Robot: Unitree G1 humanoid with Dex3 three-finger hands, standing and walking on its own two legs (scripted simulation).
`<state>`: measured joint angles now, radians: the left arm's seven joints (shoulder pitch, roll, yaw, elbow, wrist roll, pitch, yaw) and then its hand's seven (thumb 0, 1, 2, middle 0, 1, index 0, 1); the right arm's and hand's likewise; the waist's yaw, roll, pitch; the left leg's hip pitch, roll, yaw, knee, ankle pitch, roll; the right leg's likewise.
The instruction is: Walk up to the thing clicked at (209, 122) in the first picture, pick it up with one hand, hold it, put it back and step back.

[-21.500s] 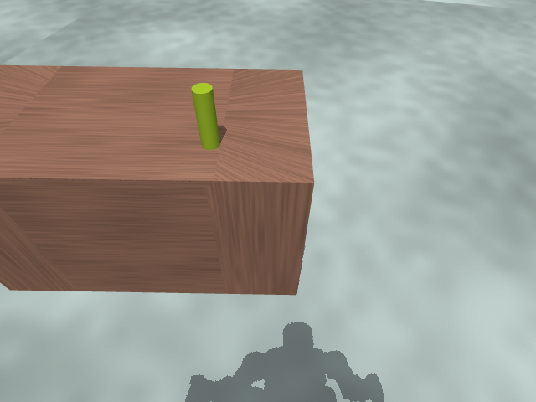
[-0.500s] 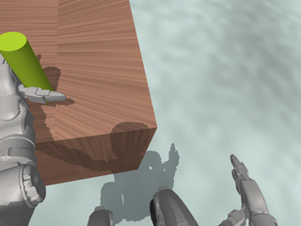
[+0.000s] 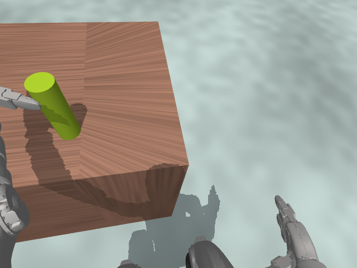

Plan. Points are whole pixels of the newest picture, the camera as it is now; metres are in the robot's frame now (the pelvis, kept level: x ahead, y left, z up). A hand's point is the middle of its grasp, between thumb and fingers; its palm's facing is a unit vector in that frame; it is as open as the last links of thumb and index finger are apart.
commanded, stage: rise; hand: left
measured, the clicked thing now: (57, 110) +0.49 +0.21 +0.04
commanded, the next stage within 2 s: sink last in 0.08 s
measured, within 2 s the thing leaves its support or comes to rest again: neither
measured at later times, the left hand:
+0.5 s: hand out of the picture +0.39 +0.31 +0.11, palm faces +0.34 -0.87 -0.35, open 17.6 cm
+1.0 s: hand out of the picture +0.18 +0.22 +0.11, palm faces +0.27 -0.89 -0.36, open 17.3 cm
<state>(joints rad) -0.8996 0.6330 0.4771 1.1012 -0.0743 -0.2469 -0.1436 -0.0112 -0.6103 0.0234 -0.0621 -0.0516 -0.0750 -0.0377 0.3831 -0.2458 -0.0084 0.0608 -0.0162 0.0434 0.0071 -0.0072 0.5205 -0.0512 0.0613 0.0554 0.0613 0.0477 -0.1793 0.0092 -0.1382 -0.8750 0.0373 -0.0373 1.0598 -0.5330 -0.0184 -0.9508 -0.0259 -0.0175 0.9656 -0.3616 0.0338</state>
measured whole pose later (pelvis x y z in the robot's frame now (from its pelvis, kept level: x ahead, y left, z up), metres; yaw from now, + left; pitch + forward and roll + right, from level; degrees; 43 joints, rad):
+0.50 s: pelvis +0.03 +0.00 +0.04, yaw +0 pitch +12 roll -1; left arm -0.29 0.49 0.33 0.54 -0.03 -0.01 -0.01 -0.01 -0.58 0.04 -0.08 -0.05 -0.07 -0.05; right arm 0.41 -0.24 -0.02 0.21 0.06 0.07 0.02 -0.01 0.48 -0.07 0.06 0.06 0.06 0.05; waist -0.02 0.03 -0.14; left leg -0.54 0.03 -0.02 0.82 -0.48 -0.02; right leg -0.63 -0.03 -0.01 0.77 -0.33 0.04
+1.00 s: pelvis +0.02 -0.02 +0.03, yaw +3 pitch +6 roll +0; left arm 0.63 0.29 0.21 -0.40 -0.09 0.03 0.01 -0.01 -0.51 0.02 -0.07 -0.06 -0.07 -0.05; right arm 0.45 -0.20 -0.12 0.15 0.06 0.04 -0.06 -0.01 0.50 -0.06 0.06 0.06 0.06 0.05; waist 0.05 0.04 -0.11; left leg -0.47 0.01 -0.05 0.85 -0.49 -0.03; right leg -0.57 -0.06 -0.04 0.85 -0.38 0.02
